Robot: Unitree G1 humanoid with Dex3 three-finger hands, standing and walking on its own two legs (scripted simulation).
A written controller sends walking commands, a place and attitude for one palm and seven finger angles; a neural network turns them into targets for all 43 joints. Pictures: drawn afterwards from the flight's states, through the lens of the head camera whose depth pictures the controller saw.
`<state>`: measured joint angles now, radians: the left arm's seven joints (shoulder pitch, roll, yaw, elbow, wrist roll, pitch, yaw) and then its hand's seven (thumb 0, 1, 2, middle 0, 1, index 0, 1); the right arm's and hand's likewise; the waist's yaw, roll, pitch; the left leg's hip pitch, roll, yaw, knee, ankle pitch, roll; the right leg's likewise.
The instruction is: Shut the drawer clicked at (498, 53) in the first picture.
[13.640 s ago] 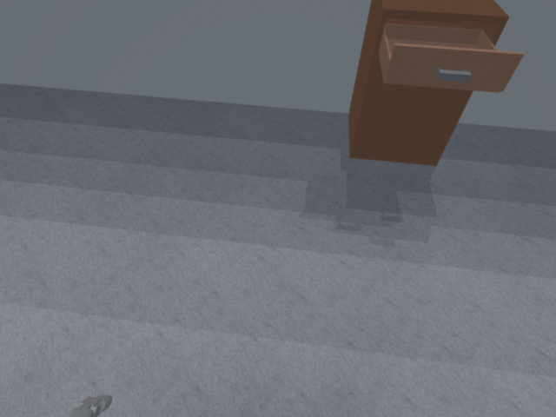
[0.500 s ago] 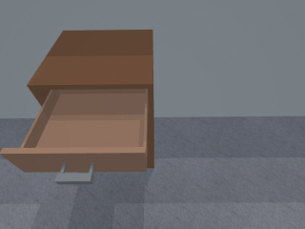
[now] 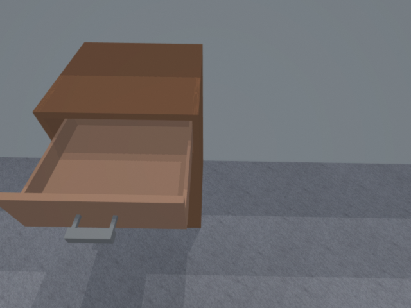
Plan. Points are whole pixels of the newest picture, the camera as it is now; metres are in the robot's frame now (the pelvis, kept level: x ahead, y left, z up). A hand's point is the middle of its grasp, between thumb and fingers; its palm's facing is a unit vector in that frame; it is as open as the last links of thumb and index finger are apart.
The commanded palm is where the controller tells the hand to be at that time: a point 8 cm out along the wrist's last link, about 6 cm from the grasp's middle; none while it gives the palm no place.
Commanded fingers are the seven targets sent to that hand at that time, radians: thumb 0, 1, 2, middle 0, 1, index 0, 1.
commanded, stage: come to a stop and stand still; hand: left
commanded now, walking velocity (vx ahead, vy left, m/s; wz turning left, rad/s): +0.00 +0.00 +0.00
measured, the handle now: (93, 227) +0.31 +0.29 -0.10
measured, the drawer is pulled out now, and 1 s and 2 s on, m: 0.28 0.28 0.28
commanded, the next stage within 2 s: look again from close up in 0.10 s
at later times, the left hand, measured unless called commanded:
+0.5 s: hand out of the picture +0.02 +0.21 -0.17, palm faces +0.03 -0.97 -0.24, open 7.3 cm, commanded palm none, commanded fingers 0.00 0.90 0.90 -0.20 -0.30 -0.20 -0.30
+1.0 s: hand (97, 269) +0.19 +0.22 -0.02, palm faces +0.23 -0.97 -0.11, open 7.0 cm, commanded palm +0.09 +0.26 -0.06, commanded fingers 0.00 0.90 0.90 -0.42 -0.54 -0.42 -0.54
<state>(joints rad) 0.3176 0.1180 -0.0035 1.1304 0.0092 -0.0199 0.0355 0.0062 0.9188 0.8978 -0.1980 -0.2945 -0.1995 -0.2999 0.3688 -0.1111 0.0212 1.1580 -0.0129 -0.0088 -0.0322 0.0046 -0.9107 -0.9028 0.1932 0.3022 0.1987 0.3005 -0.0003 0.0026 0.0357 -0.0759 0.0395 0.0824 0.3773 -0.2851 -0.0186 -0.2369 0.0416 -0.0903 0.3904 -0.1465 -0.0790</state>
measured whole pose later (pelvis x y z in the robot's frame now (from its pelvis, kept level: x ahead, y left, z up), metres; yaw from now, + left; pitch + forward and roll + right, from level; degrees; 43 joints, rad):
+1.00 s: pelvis -0.01 +0.04 -0.02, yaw +2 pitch +3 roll +1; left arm 0.39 0.15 0.05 0.18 -0.15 -0.16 0.06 0.02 0.93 0.90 -0.26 -0.36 -0.26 -0.37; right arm 0.30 -0.25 -0.01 0.81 0.01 -0.27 -0.05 0.02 -0.91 -0.90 0.20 0.30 0.20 0.30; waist -0.03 0.02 -0.06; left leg -0.25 -0.04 0.07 0.58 -0.37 0.04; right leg -0.42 -0.05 -0.08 0.61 -0.24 -0.02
